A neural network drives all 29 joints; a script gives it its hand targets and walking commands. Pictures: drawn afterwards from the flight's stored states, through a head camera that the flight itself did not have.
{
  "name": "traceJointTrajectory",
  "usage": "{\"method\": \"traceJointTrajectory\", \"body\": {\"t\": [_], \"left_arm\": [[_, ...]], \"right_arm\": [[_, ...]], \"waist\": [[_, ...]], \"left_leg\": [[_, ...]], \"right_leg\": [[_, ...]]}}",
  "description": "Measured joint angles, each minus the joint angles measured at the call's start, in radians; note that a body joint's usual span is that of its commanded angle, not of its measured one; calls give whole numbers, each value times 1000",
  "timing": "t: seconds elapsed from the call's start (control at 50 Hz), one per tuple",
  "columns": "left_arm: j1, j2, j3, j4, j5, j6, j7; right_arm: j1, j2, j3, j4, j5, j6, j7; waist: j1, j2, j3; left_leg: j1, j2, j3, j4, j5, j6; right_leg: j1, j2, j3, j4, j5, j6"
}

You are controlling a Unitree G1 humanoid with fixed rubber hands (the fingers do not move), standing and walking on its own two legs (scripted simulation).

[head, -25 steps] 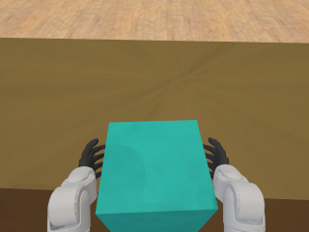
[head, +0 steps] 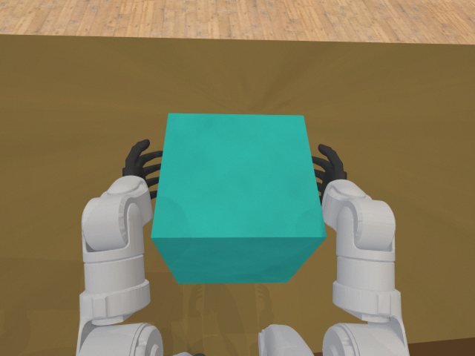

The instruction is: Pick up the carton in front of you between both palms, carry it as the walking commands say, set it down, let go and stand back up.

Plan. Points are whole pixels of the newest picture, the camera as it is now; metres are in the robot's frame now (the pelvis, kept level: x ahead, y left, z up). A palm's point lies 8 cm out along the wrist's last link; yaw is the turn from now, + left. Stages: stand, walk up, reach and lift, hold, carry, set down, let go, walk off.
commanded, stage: carry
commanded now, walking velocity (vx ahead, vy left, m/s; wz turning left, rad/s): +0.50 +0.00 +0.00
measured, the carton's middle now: (234, 207) +0.35 -0.01 +0.02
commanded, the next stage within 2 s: none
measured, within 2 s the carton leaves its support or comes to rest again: neither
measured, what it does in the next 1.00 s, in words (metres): goes down: right foot 0.04 m lower, then left foot 0.06 m lower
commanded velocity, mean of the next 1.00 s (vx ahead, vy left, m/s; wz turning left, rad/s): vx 0.50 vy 0.00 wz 0.00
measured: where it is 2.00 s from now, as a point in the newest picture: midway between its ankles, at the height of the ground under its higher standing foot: (222, 145)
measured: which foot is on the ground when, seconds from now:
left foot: down 0.00-0.32, up 0.34-0.74, down 0.76-1.00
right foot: up 0.00-0.28, down 0.30-0.76, up 0.78-1.00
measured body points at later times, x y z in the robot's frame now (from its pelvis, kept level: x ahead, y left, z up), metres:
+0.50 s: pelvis +0.35 -0.04 -0.03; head +0.40 -0.05 +0.42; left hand +0.69 +0.13 +0.05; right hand +0.71 -0.17 +0.04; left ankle +0.31 +0.10 -0.69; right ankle +0.33 -0.08 -0.76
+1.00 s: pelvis +0.69 -0.01 -0.09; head +0.74 +0.00 +0.35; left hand +1.05 +0.13 -0.02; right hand +1.03 -0.18 -0.02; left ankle +0.67 +0.02 -0.82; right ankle +0.72 -0.16 -0.76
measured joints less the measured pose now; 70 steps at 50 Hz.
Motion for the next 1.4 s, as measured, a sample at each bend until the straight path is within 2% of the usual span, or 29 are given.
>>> {"method": "traceJointTrajectory", "body": {"t": [0.12, 0.24, 0.28, 0.3, 0.32, 0.36, 0.38, 0.42, 0.54, 0.6, 0.66, 0.72, 0.76, 0.78, 0.82, 0.84, 0.88, 0.98, 1.04, 1.14, 1.2, 1.24, 1.26, 1.3, 1.32, 1.36, 1.4], "left_arm": [[-27, -5, 22, -6, 3, -41, 0], [13, -11, 30, -61, -6, -30, -4], [19, -14, 26, -58, -5, -24, -6], [17, -16, 23, -50, -3, -20, -7], [21, -21, 21, -40, 1, -28, -7], [27, -22, 9, -10, 4, -31, -8], [33, -22, 6, 2, 3, -27, -8], [52, -21, 6, 9, -3, -22, -8], [45, -17, 12, -7, -24, -62, -8], [35, -15, 5, -19, -29, -77, -8], [26, -16, -7, -27, -30, -79, -7], [22, -9, -18, -22, -31, -67, -7], [20, 4, -17, -9, -34, -50, -7], [11, 18, -20, 9, -38, -45, -8], [-3, 42, -21, 49, -45, -37, -7], [4, 42, -22, 62, -42, -30, -6], [20, 20, -17, 74, -26, -16, -3], [47, -31, 10, 38, 11, -34, -3], [65, -37, 13, 8, 14, -63, -5], [95, -30, 11, -53, 8, -82, -12], [96, -24, 2, -80, 8, -77, -12], [83, -22, -9, -71, 15, -68, -12], [72, -23, -13, -60, 20, -63, -12], [46, -17, -22, -22, 24, -60, -8], [39, -11, -27, -1, 19, -53, -3], [51, -2, -26, 21, 1, -30, 4], [67, 2, -18, 31, -17, -22, 7]], "right_arm": [[-54, 10, -29, 18, -4, -40, 5], [-31, 32, -13, -22, -21, -29, 8], [-14, 30, -7, -34, -25, -17, 8], [-7, 25, -5, -39, -26, -9, 8], [-10, 13, 1, -32, -22, -5, 13], [2, 0, 5, -22, -21, 7, 16], [13, 2, 5, -20, -25, 16, 16], [26, 17, 0, -18, -37, 27, 16], [12, 37, -17, -45, -48, -4, 15], [13, 34, -17, -69, -43, -19, 15], [24, 28, -17, -102, -39, -15, 15], [32, 26, -15, -110, -42, -3, 15], [24, 29, -10, -87, -51, 8, 15], [20, 33, -10, -70, -57, 6, 15], [1, 29, -1, -17, -65, 2, 15], [1, 25, 2, 4, -63, 9, 14], [22, 20, -2, 19, -51, 22, 12], [43, 18, -14, 21, -17, -12, 10], [38, 19, -10, 23, -5, -47, 10], [26, 21, 11, 13, 5, -75, 10], [17, 11, 25, -3, 10, -71, 10], [14, -5, 27, -7, 16, -58, 10], [7, -17, 28, -3, 19, -49, 10], [-13, -42, 29, 23, 27, -37, 10], [-12, -45, 28, 33, 27, -28, 9], [9, -24, 21, 40, 12, -5, 5], [24, 11, 2, 36, -14, 7, 4]], "waist": [[7, 5, -11], [10, -3, -49], [21, -8, -60], [29, -15, -68], [44, 15, -69], [60, 36, -61], [67, 31, -56], [75, 21, -46], [85, 5, -12], [92, 6, -16], [104, 21, -35], [118, 32, -69], [111, 49, -95], [100, 31, -108], [69, -2, -102], [52, 4, -99], [27, 18, -88], [-2, 29, -45], [-13, 31, -34], [-32, 18, -49], [-40, 5, -76], [-29, -10, -99], [-20, -8, -115], [20, 25, -119], [41, 30, -111], [74, 13, -102], [92, 2, -88]], "left_leg": [[123, -14, -19, -75, -71, -19], [270, -40, -32, -59, -223, -57], [297, -45, -34, 45, -292, -68], [284, -45, -35, 153, -289, -72], [248, -24, -58, 287, -271, -67], [141, -30, -132, 562, -282, -59], [88, -36, -150, 647, -269, -54], [-7, -30, -166, 690, -220, -54], [-217, 19, -173, 472, -72, -70], [-253, 20, -159, 297, 91, -72], [-224, -2, -123, 70, 281, -61], [-143, -39, -80, -104, 442, -27], [-53, -45, -58, -164, 512, -15], [-39, -57, -56, -115, 399, 11], [-70, -86, -46, 30, 223, 50], [-68, -88, -47, 62, 187, 55], [-42, -92, -52, 76, 149, 57], [55, -93, -59, 30, 83, 55], [116, -93, -71, -2, 45, 47], [228, -104, -95, -14, -59, 30], [280, -117, -107, 70, -173, 19], [283, -130, -101, 231, -241, 3], [258, -124, -91, 356, -249, -12], [148, -102, -127, 634, -318, -47], [85, -94, -151, 745, -331, -50], [-30, -73, -177, 840, -295, -48], [-122, -39, -195, 787, -243, -54]], "right_leg": [[-99, -11, -23, -326, 134, 9], [12, 22, -75, -698, 388, -7], [94, 34, -100, -786, 430, -16], [135, 33, -107, -791, 453, -20], [127, 51, -118, -723, 427, -45], [122, 67, -124, -615, 317, -79], [136, 70, -122, -599, 277, -85], [176, 73, -118, -612, 244, -74], [296, 87, -108, -685, 171, -83], [364, 97, -99, -710, 122, -75], [439, 115, -92, -708, 47, -67], [502, 134, -83, -620, -70, -57], [508, 150, -89, -445, -135, -41], [478, 136, -88, -321, -153, -28], [353, 123, -27, -37, -207, 2], [287, 122, -10, 58, -198, 2], [171, 98, 7, 110, -140, 0], [-34, 18, 27, -105, -14, 16], [-99, 3, 26, -253, 127, 14], [-69, 38, -19, -578, 412, -6], [18, 81, -67, -757, 559, -28], [113, 95, -98, -842, 627, -40], [142, 98, -98, -817, 598, -48], [121, 136, -97, -676, 315, -127], [108, 146, -103, -618, 267, -138], [122, 146, -105, -580, 253, -122], [159, 144, -103, -587, 232, -112]]}}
